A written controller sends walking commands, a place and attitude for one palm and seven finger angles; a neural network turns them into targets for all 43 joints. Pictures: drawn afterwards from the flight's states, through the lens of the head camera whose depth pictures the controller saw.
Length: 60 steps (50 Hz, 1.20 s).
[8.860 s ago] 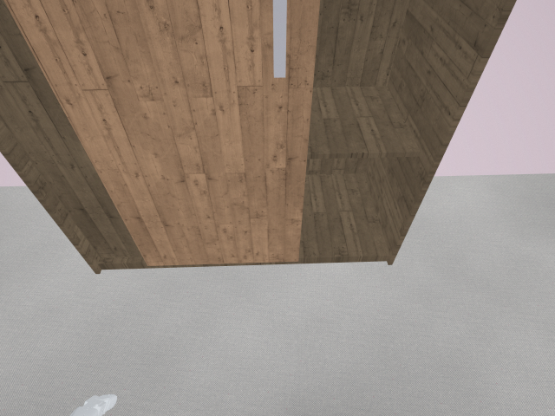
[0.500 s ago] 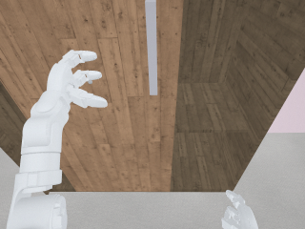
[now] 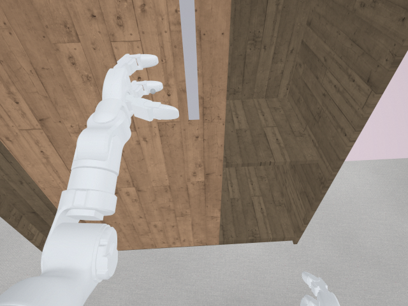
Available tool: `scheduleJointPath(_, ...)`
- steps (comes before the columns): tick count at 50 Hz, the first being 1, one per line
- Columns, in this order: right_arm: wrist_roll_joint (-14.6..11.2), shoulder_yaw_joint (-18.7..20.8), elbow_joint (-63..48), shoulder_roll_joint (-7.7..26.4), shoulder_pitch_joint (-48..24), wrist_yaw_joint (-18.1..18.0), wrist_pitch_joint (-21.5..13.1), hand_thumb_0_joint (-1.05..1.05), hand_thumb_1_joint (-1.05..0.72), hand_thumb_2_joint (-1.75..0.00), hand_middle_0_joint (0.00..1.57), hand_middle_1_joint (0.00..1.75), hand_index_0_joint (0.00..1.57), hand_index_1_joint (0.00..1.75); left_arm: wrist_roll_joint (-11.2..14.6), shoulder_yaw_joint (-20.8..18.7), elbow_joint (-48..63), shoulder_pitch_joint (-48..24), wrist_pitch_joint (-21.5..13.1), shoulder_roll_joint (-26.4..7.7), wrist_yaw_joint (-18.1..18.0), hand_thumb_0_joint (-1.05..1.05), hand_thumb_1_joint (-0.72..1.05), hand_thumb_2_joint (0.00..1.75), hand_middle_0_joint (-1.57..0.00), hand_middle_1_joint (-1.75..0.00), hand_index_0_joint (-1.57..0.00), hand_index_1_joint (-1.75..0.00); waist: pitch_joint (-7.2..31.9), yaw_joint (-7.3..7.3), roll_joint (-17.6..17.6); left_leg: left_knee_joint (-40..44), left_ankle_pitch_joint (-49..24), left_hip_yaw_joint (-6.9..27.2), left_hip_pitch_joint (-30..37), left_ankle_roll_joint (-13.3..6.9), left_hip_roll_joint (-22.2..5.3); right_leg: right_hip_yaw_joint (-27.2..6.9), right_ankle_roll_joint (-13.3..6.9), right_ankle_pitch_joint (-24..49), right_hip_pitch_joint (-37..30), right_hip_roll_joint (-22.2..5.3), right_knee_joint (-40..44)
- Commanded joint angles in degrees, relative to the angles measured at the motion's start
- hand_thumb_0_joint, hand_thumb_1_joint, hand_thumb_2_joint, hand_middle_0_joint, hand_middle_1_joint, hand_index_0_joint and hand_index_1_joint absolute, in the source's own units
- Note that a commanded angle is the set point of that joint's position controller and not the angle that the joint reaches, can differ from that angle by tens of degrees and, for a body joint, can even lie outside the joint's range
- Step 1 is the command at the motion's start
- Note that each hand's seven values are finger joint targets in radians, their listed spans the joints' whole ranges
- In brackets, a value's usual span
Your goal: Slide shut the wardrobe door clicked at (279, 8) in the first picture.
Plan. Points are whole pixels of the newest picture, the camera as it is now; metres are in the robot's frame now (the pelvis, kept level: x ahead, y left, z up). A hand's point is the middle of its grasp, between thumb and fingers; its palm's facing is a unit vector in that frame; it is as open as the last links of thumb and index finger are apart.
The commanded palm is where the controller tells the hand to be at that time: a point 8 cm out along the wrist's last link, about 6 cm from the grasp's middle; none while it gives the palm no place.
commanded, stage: move the hooked fingers beside the handle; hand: left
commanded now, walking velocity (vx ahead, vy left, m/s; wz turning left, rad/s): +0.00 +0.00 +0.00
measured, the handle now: (190, 59) +0.54 +0.06 +0.25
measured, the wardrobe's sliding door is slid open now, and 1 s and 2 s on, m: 0.39 0.39 0.39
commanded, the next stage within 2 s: feel for the door with the fingertips in 1.66 s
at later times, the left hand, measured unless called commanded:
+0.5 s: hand (157, 80) +0.47 +0.12 +0.24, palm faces +0.11 -0.99 +0.01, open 14.0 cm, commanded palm +0.44 +0.16 +0.23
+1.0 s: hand (154, 84) +0.46 +0.12 +0.23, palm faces +0.11 -0.99 +0.00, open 14.0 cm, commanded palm +0.44 +0.16 +0.23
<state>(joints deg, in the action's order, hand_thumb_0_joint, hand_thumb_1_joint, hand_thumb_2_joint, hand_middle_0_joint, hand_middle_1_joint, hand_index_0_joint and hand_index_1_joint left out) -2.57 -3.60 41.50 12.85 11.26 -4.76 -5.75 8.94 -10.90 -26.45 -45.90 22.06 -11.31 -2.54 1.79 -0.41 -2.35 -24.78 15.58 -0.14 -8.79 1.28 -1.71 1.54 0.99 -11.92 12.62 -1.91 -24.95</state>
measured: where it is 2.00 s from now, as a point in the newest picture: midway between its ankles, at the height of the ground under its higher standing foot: outside the picture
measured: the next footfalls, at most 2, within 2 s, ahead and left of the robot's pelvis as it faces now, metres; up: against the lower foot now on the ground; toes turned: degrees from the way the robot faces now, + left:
none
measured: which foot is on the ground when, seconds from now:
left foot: down 0.00-1.00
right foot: down 0.00-1.00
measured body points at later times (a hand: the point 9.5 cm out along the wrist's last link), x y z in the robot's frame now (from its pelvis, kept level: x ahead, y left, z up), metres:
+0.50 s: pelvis +0.01 +0.00 +0.00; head +0.01 -0.01 +0.45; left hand +0.46 +0.17 +0.24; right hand +0.10 -0.25 -0.12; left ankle -0.03 +0.13 -0.74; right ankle +0.01 -0.13 -0.74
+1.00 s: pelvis +0.01 +0.00 +0.00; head +0.01 -0.01 +0.45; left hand +0.45 +0.18 +0.23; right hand +0.12 -0.24 -0.11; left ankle -0.03 +0.13 -0.74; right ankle +0.01 -0.13 -0.74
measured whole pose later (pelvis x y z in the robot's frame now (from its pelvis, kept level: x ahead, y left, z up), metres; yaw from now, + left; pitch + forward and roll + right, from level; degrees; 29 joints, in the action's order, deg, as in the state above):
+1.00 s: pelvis +0.01 +0.00 +0.00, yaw -1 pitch +2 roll +0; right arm -1.7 -1.6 40.5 12.3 16.1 -3.3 -4.6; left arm 4.9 -12.9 -36.5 -49.4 13.2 -11.6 -5.1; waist 3.4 -1.2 -2.0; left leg -24.2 16.3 -1.6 -9.7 1.0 -2.3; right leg 0.2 1.2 -11.5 13.7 -1.2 -23.4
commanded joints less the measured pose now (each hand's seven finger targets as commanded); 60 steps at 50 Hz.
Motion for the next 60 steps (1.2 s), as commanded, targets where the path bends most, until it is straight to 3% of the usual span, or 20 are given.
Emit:
scheduleJointPath(1,0.6,3.0,-7.8,6.2,-3.5,-0.1,-2.9,0.0,-0.9,-0.9,0.2,0.3,0.2,0.3,-1.7,-5.8,11.0,-32.4,-8.3,-14.6,-2.9,0.0,-0.5,0.3,-0.3,-1.2,-0.3,-1.2,20.0,1.12,4.8,2.1,-18.2,-1.4,2.2,-2.3,1.2,0.2,-1.9,17.1,-10.2,1.4,1.6)
scheduleJointPath(2,0.9,3.1,-7.7,6.4,-2.8,0.0,-2.7,0.0,-0.9,-0.9,0.2,0.3,0.2,0.3,-2.4,-6.8,9.2,-32.0,-8.9,-15.6,-3.2,0.0,-0.5,0.3,-0.3,-1.2,-0.3,-1.2,20.1,1.52,5.4,2.2,-18.8,-1.3,1.9,-2.3,1.2,0.4,-2.0,17.5,-10.9,1.5,1.6)
scheduleJointPath(4,0.7,3.4,-7.9,5.9,-2.1,0.4,-2.7,0.0,-0.9,-0.9,0.2,0.3,0.2,0.3,-3.1,-3.3,9.3,-33.4,-9.8,-11.9,-2.9,0.0,-0.5,0.3,-0.3,-1.2,-0.3,-1.2,19.8,0.57,2.8,2.1,-19.4,-1.8,2.4,-2.2,1.1,0.5,-2.2,18.8,-10.2,1.5,1.5)
scheduleJointPath(8,0.3,3.9,-6.8,6.6,0.0,0.5,-2.3,0.0,-0.9,-0.9,0.2,0.3,0.2,0.3,-2.9,0.6,1.3,-33.2,-8.2,-6.8,-1.7,0.0,-0.5,0.3,-0.3,-1.2,-0.3,-1.2,14.8,-1.18,4.2,2.5,-17.2,-1.8,1.1,-2.2,0.9,1.1,-2.1,17.0,-6.6,2.0,2.8)
scheduleJointPath(12,0.6,4.3,-5.9,7.0,1.3,0.2,-2.3,0.0,-0.9,-0.9,0.2,0.3,0.2,0.3,-2.2,-1.7,-1.2,-36.8,-8.3,-8.5,-2.1,0.0,-0.5,0.3,-0.3,-1.2,-0.3,-1.2,15.3,-0.97,4.1,2.6,-15.4,-1.7,0.7,-2.2,1.1,0.8,-2.2,14.5,-5.8,2.2,3.4)
scheduleJointPath(16,1.1,4.6,-7.1,6.3,1.7,0.7,-3.1,0.0,-0.9,-0.9,0.2,0.3,0.2,0.3,-2.5,-4.9,6.3,-37.6,-12.7,-11.5,-3.5,0.0,-0.5,0.3,-0.3,-1.2,-0.3,-1.2,23.1,0.33,4.4,1.6,-21.5,-2.3,2.6,-2.4,1.2,0.3,-2.3,21.9,-11.0,2.1,1.3)
scheduleJointPath(17,1.3,4.6,-7.0,6.6,1.9,0.7,-2.9,0.0,-0.9,-0.9,0.2,0.3,0.2,0.3,-3.0,-6.5,6.3,-36.3,-13.7,-13.8,-3.9,0.0,-0.5,0.3,-0.3,-1.2,-0.3,-1.2,23.2,1.01,4.4,1.8,-21.8,-2.3,2.0,-2.3,1.1,0.3,-2.3,22.2,-12.1,2.0,1.2)
scheduleJointPath(20,1.1,4.7,-6.7,6.6,2.4,0.9,-2.6,0.0,-0.9,-0.9,0.2,0.3,0.2,0.3,-4.4,-5.8,4.2,-35.5,-14.0,-14.1,-4.0,0.0,-0.5,0.3,-0.3,-1.2,-0.3,-1.2,20.3,0.15,5.9,2.3,-20.0,-2.9,0.4,-2.6,1.0,0.2,-1.9,21.9,-11.2,2.0,1.7)
scheduleJointPath(22,1.0,4.8,-6.9,6.8,2.3,0.9,-2.1,0.0,-0.9,-0.9,0.2,0.3,0.2,0.3,-5.1,-5.4,2.2,-33.5,-12.9,-13.9,-3.5,0.0,-0.5,0.3,-0.3,-1.2,-0.3,-1.2,18.5,0.45,4.1,2.6,-19.2,-3.0,0.4,-2.5,1.0,0.4,-2.1,20.5,-10.2,2.0,2.2)
scheduleJointPath(25,0.5,4.7,-6.8,6.8,2.5,0.7,-1.8,0.0,-0.9,-0.9,0.2,0.3,0.2,0.3,-4.5,-2.3,0.6,-35.3,-11.2,-11.1,-2.0,0.0,-0.5,0.3,-0.3,-1.2,-0.3,-1.2,16.4,-1.07,3.3,2.9,-16.9,-2.7,0.4,-2.4,0.9,0.6,-2.1,18.0,-7.8,2.2,3.1)
scheduleJointPath(27,0.4,4.7,-6.9,6.8,2.3,0.5,-2.1,0.0,-0.9,-0.9,0.2,0.3,0.2,0.3,-3.2,0.3,-0.2,-36.2,-10.8,-7.1,-1.1,0.0,-0.5,0.3,-0.3,-1.2,-0.3,-1.2,15.6,-1.72,2.8,2.6,-15.8,-2.5,1.3,-2.5,1.1,0.7,-2.2,16.4,-6.2,2.4,3.6)
scheduleJointPath(33,0.7,4.7,-6.6,6.5,2.2,0.3,-3.4,0.0,-0.9,-0.9,0.2,0.3,0.2,0.3,-1.6,-0.5,4.5,-40.7,-13.4,-7.5,-1.4,0.0,-0.5,0.3,-0.3,-1.2,-0.3,-1.2,20.9,-1.77,2.0,1.5,-19.1,-1.8,3.7,-2.3,1.1,0.6,-2.2,18.8,-7.3,2.4,2.3)
scheduleJointPath(40,0.9,4.4,-6.2,6.5,2.1,0.9,-2.2,0.0,-0.9,-0.9,0.2,0.3,0.2,0.3,-3.5,-3.5,-1.7,-35.0,-11.9,-10.1,-3.5,0.0,-0.5,0.3,-0.3,-1.2,-0.3,-1.2,17.7,-0.5,5.9,2.0,-19.0,-2.3,0.2,-2.3,1.0,0.8,-2.1,19.8,-8.1,2.0,1.9)
scheduleJointPath(42,1.1,4.5,-6.4,7.0,2.5,0.9,-1.4,0.0,-0.9,-0.9,0.2,0.3,0.2,0.3,-4.3,-6.8,-3.7,-32.3,-11.3,-13.9,-3.8,0.0,-0.5,0.3,-0.3,-1.2,-0.3,-1.2,17.0,0.78,6.0,2.5,-18.9,-2.3,-1.0,-2.2,1.0,0.7,-2.3,19.5,-9.0,1.9,2.0)
scheduleJointPath(47,0.8,4.6,-8.6,6.2,1.3,1.2,-1.4,0.0,-0.9,-0.9,0.2,0.3,0.2,0.3,-4.0,-2.1,4.4,-33.9,-13.4,-9.3,-2.5,0.0,-0.5,0.3,-0.3,-1.2,-0.3,-1.2,19.8,-0.01,3.8,1.8,-21.6,-2.5,1.9,-2.2,0.7,0.7,-2.5,21.9,-9.9,2.1,1.5)
scheduleJointPath(51,0.4,4.7,-7.7,5.9,1.1,0.8,-2.4,0.0,-0.9,-0.9,0.2,0.3,0.2,0.3,-2.6,2.8,6.5,-38.5,-13.4,-4.2,-1.3,0.0,-0.5,0.3,-0.3,-1.2,-0.3,-1.2,18.6,-2.25,2.1,1.4,-20.0,-1.7,3.9,-2.1,0.6,0.9,-2.3,19.8,-6.5,2.5,2.1)
scheduleJointPath(56,0.6,4.3,-5.9,6.2,1.3,0.3,-2.6,0.0,-0.9,-0.9,0.2,0.3,0.2,0.3,-2.2,1.2,1.4,-39.9,-10.7,-5.0,-3.0,0.0,-0.5,0.3,-0.3,-1.2,-0.3,-1.2,16.7,-2.03,2.6,2.1,-15.8,-1.0,2.0,-1.9,0.9,1.2,-2.3,14.5,-4.5,2.4,2.7)
scheduleJointPath(57,0.8,4.4,-5.4,6.6,1.6,0.3,-2.4,0.0,-0.9,-0.9,0.2,0.3,0.2,0.3,-2.7,-0.6,0.4,-39.9,-10.7,-7.4,-3.7,0.0,-0.5,0.3,-0.3,-1.2,-0.3,-1.2,16.8,-1.59,3.1,2.3,-15.7,-1.0,1.7,-1.8,1.0,1.2,-2.3,13.9,-5.1,2.3,3.0)
scheduleJointPath(59,1.1,4.2,-5.8,6.1,1.5,0.6,-2.5,0.0,-0.9,-0.9,0.2,0.3,0.2,0.3,-2.9,-0.9,1.0,-40.1,-11.2,-6.8,-4.6,0.0,-0.5,0.3,-0.3,-1.2,-0.3,-1.2,18.5,-1.22,3.3,2.0,-17.1,-1.3,1.7,-2.0,1.1,0.9,-2.3,15.7,-6.2,2.1,2.3)
scheduleJointPath(60,1.2,4.3,-5.7,6.3,1.9,0.6,-2.5,0.0,-0.9,-0.9,0.2,0.3,0.2,0.3,-3.1,-2.9,0.2,-39.3,-11.6,-9.1,-5.0,0.0,-0.5,0.3,-0.3,-1.2,-0.3,-1.2,19.4,-0.77,5.4,1.9,-17.9,-1.3,1.1,-2.1,1.0,0.9,-2.2,17.0,-7.4,2.1,2.0)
